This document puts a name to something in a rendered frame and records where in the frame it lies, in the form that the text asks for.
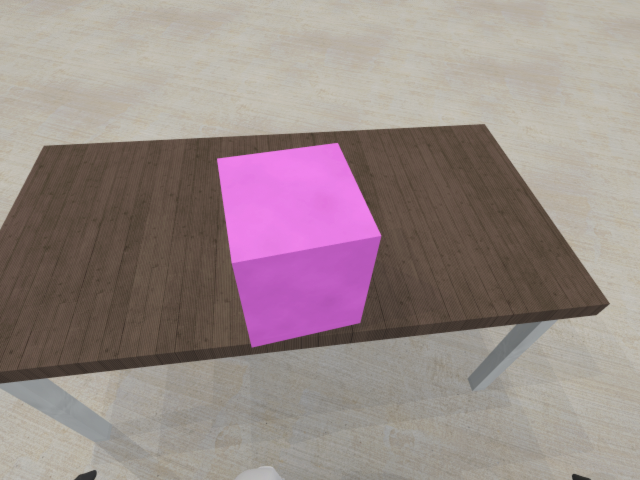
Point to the carton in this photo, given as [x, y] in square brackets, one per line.
[302, 241]

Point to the table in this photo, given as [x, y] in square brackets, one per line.
[116, 256]

